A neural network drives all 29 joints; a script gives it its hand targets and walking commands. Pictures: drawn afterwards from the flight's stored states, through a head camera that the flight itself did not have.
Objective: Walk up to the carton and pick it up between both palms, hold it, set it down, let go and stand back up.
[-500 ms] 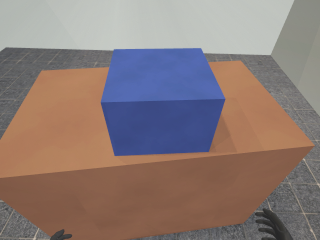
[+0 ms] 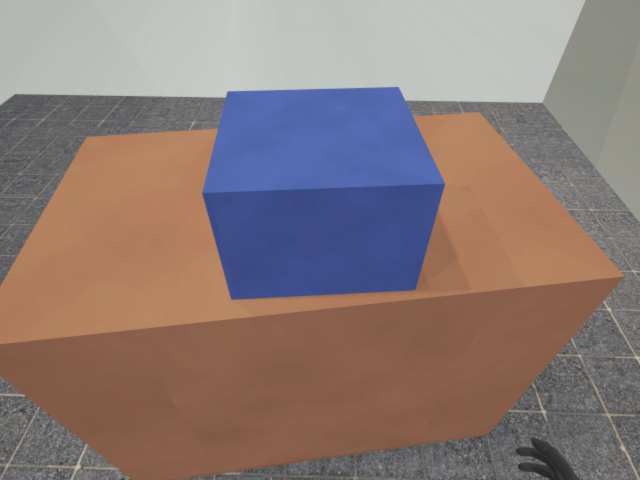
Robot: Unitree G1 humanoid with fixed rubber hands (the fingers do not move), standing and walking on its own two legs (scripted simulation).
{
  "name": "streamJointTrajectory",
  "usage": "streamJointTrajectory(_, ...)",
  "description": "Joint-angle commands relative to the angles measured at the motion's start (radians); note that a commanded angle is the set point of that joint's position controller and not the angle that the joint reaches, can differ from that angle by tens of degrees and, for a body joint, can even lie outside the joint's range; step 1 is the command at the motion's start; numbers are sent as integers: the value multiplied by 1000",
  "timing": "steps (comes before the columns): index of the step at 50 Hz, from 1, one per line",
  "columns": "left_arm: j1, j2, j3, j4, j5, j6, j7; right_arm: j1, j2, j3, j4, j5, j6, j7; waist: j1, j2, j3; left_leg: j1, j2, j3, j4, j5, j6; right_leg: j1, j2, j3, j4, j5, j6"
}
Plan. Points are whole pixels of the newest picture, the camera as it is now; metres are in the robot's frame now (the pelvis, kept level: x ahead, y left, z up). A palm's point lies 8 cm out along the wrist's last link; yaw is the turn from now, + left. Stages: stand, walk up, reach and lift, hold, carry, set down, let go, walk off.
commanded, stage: stand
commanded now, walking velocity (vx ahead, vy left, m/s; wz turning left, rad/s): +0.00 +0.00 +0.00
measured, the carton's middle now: (318, 188) +0.54 -0.02 +0.08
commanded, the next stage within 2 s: none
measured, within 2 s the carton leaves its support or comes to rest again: neither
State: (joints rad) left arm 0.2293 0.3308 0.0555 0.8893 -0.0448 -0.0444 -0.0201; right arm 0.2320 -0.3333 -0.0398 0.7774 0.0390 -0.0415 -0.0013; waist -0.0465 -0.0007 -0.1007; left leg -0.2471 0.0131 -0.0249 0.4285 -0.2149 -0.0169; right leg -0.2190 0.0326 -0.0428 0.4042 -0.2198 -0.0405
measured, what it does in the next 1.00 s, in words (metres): stands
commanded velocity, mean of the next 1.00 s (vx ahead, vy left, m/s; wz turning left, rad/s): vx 0.00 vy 0.00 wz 0.00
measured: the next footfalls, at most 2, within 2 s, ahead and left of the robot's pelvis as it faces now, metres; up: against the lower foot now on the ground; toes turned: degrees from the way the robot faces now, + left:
none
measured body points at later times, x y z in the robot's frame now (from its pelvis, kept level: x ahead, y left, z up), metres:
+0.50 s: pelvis -0.01 +0.00 +0.00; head -0.03 +0.00 +0.45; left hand +0.10 +0.29 -0.11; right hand +0.09 -0.30 -0.10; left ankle +0.00 +0.13 -0.74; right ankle -0.01 -0.09 -0.74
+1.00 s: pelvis -0.01 +0.00 +0.00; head -0.04 +0.00 +0.45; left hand +0.08 +0.30 -0.12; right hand +0.08 -0.30 -0.11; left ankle +0.00 +0.13 -0.74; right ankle -0.01 -0.09 -0.74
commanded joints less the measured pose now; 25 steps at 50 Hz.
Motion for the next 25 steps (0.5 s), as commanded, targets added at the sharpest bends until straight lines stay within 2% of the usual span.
streamJointTrajectory(1, -93, 247, 45, -22, 93, -22, 12, -25, -216, -33, 23, -80, -18, -8, 30, 93, 64, 59, 93, -97, -66, 104, 60, 65, -151, 160, -71, 141, -26)
streamJointTrajectory(2, -73, 232, 43, -28, 84, -27, 11, -5, -231, -35, 31, -82, -22, -8, 38, 98, -9, 63, 98, -107, -62, 126, 56, 115, -154, 149, -57, 152, -29)
streamJointTrajectory(3, -81, 241, 51, -19, 89, -25, 12, -14, -231, -31, 34, -85, -24, -5, 33, 89, 77, 30, 101, -103, -78, 142, 56, 71, -153, 160, -63, 173, -30)
streamJointTrajectory(4, -93, 254, 49, -9, 96, -18, 13, -29, -234, -37, 49, -84, -17, -8, 36, 67, 55, 72, 100, -87, -74, 150, 51, 71, -143, 141, -54, 163, -30)
streamJointTrajectory(5, -80, 233, 44, -19, 91, -21, 12, -39, -228, -26, 46, -86, -19, -8, 47, 154, 64, 48, 97, -103, -58, 154, 57, 78, -143, 149, -67, 169, -27)
streamJointTrajectory(7, -92, 244, 49, -11, 94, -19, 19, -57, -224, -31, 43, -86, -17, -4, 30, 96, 44, 57, 96, -102, -70, 144, 51, 87, -143, 132, -55, 172, -18)
streamJointTrajectory(8, -89, 225, 40, -19, 89, -23, 10, -31, -220, -33, 42, -82, -20, -6, 31, 44, 56, 45, 99, -111, -67, 146, 58, 79, -145, 119, -48, 174, -22)
streamJointTrajectory(9, -78, 226, 41, -9, 81, -21, 10, -37, -240, -38, 40, -89, -23, -9, 26, 116, 25, 81, 103, -93, -66, 132, 59, 65, -141, 146, -59, 145, -19)
streamJointTrajectory(10, -87, 222, 39, -1, 79, -23, 5, -29, -239, -36, 49, -81, -21, -9, 33, 101, 51, 48, 112, -111, -77, 117, 52, 65, -147, 137, -58, 138, -25)
streamJointTrajectory(11, -69, 218, 43, 13, 78, -23, 9, -28, -239, -33, 55, -81, -19, -9, 53, 115, 68, 24, 105, -113, -89, 96, 57, 98, -137, 133, -64, 106, -21)
streamJointTrajectory(12, -69, 233, 36, 10, 88, -22, 14, -35, -222, -36, 54, -84, -17, -10, 31, 93, 88, 16, 106, -117, -93, 82, 60, 77, -150, 146, -61, 114, -28)
streamJointTrajectory(13, -66, 222, 39, 12, 88, -19, 10, -40, -219, -26, 55, -87, -14, -11, 42, 65, 63, 21, 98, -114, -97, 80, 63, 81, -142, 135, -52, 91, -23)
streamJointTrajectory(14, -87, 236, 40, 2, 99, -15, 12, -32, -219, -31, 58, -82, -17, -8, 28, 72, 38, 49, 86, -91, -90, 53, 51, 80, -144, 148, -82, 84, -23)
streamJointTrajectory(16, -97, 222, 38, 4, 86, -21, 3, -62, -233, -30, 55, -94, -24, -6, 50, 96, 76, 32, 94, -113, -104, 63, 51, 60, -143, 154, -68, 68, -19)
streamJointTrajectory(17, -71, 219, 39, 15, 87, -19, 7, -49, -230, -33, 55, -93, -22, -6, 39, 122, 50, 49, 102, -108, -91, 70, 56, 76, -149, 141, -73, 98, -21)
streamJointTrajectory(18, -86, 236, 31, 18, 85, -16, 11, -29, -222, -26, 59, -84, -17, -9, 28, 72, 91, 16, 102, -121, -92, 94, 60, 62, -146, 138, -74, 105, -26)
streamJointTrajectory(19, -89, 234, 35, 16, 88, -17, 11, -30, -232, -26, 71, -81, -23, -13, 40, 57, 62, 43, 106, -112, -87, 110, 61, 69, -145, 148, -80, 111, -23)
streamJointTrajectory(21, -82, 226, 31, 18, 89, -19, 11, -23, -213, -26, 71, -84, -17, -13, 31, 93, 58, 53, 100, -103, -78, 123, 62, 83, -152, 149, -74, 153, -31)
streamJointTrajectory(22, -97, 242, 41, 18, 83, -18, 9, -42, -224, -24, 63, -88, -20, -9, 27, 135, 46, 44, 92, -93, -70, 168, 54, 104, -151, 143, -55, 185, -28)
streamJointTrajectory(24, -88, 250, 35, 31, 80, -18, 12, -11, -242, -34, 78, -83, -15, -15, 32, 72, 36, 60, 112, -108, -85, 201, 50, 116, -152, 126, -46, 205, -16)
streamJointTrajectory(25, -76, 241, 34, 32, 82, -21, 14, -5, -226, -32, 74, -84, -15, -12, 38, 98, 45, 72, 105, -105, -74, 175, 56, 93, -149, 137, -53, 177, -22)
